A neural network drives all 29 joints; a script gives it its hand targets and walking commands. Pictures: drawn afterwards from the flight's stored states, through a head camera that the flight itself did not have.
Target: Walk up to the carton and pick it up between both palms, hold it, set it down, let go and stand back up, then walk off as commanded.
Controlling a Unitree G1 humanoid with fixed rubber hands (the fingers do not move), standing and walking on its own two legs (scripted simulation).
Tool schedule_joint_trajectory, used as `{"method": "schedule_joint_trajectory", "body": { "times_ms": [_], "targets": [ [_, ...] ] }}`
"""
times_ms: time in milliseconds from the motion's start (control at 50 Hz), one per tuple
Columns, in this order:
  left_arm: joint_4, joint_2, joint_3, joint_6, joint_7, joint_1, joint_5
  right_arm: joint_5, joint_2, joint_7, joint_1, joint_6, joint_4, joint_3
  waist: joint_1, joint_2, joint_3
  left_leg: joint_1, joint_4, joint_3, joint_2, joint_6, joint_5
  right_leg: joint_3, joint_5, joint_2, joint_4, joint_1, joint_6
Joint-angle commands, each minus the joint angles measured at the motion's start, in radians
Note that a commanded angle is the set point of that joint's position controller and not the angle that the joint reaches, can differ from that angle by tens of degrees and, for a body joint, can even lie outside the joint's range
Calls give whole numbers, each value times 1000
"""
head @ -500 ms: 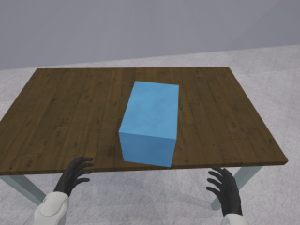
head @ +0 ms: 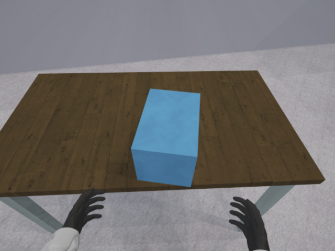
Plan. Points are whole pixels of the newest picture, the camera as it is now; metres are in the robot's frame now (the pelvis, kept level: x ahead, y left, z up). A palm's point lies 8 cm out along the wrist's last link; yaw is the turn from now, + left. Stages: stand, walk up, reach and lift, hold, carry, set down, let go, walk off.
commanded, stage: set down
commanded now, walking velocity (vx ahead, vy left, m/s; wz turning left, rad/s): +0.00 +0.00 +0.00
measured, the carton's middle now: (169, 135) +0.44 +0.00 -0.01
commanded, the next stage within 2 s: let go in 0.44 s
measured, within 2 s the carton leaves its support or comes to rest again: neither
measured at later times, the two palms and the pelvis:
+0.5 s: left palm (77, 236) +0.18 +0.22 -0.04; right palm (257, 244) +0.15 -0.19 -0.04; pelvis +0.00 +0.00 +0.00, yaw +0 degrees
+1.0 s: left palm (73, 246) +0.17 +0.23 -0.07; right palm out of the picture +0.14 -0.21 -0.07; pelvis +0.00 +0.00 +0.00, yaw +0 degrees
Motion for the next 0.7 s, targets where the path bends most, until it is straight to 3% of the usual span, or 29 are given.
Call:
{"method": "schedule_joint_trajectory", "body": {
  "times_ms": [0,60,120,160,240,260,320,340,380,440,480,500,560,660,680],
  "targets": [
    [-39,67,-38,-63,32,2,-36,-69,-138,29,-80,-55,-47,-127,112,66,-27,43,-235,16,19,-62,137,-78,58,44,-53,51,-74],
    [-32,67,-38,-78,44,1,-30,-67,-141,40,-87,-72,-41,-131,113,75,-40,25,-236,6,27,-61,154,-87,88,50,-28,67,-72],
    [-8,70,-38,-88,45,1,-31,-73,-132,44,-96,-84,-16,-121,112,44,-38,70,-219,22,13,-65,189,-80,85,39,-52,38,-72],
    [32,49,-46,-79,52,-26,-18,-74,-158,60,-133,-87,32,-132,111,74,-35,49,-235,5,28,-67,141,-88,50,53,-34,28,-74],
    [18,64,-47,-88,54,-22,-29,-79,-150,59,-128,-103,40,-133,103,44,-51,65,-220,15,13,-65,162,-85,77,45,-43,40,-64],
    [0,70,-47,-94,57,-32,-27,-73,-149,60,-134,-106,37,-129,104,54,-65,63,-221,15,16,-61,167,-82,85,42,-38,42,-62],
    [89,35,-56,-73,63,-38,2,-91,-186,74,-156,-95,147,-146,95,76,-12,50,-238,8,25,-73,135,-100,43,59,-28,32,-67],
    [63,49,-53,-81,63,-42,-9,-83,-186,73,-158,-104,110,-140,102,60,-36,41,-236,1,29,-67,125,-100,53,60,-25,41,-62],
    [76,43,-54,-78,70,-42,5,-87,-193,82,-170,-105,146,-146,104,79,-38,41,-237,-1,26,-70,127,-100,52,60,-20,43,-63],
    [59,55,-55,-89,71,-50,-8,-82,-182,80,-165,-119,136,-148,99,47,-59,68,-216,9,13,-71,152,-93,66,50,-28,26,-58],
    [91,41,-55,-83,77,-46,7,-85,-195,91,-178,-118,185,-152,99,67,-49,80,-214,6,15,-79,183,-93,61,49,-27,11,-66],
    [81,53,-52,-89,72,-50,-4,-85,-185,86,-176,-123,160,-152,101,39,-58,75,-208,11,9,-74,185,-88,71,45,-29,19,-65],
    [144,34,-55,-79,80,-52,23,-101,-222,104,-206,-123,245,-166,104,60,-34,64,-211,0,16,-80,168,-95,45,59,-19,3,-69],
    [130,53,-43,-92,87,-71,13,-98,-227,111,-219,-143,245,-175,105,41,-63,47,-208,2,10,-74,159,-92,67,57,-8,24,-61],
    [137,56,-44,-97,85,-70,6,-98,-217,109,-214,-152,220,-172,104,16,-75,70,-194,5,2,-72,190,-88,78,50,-18,2,-62]
  ]
}}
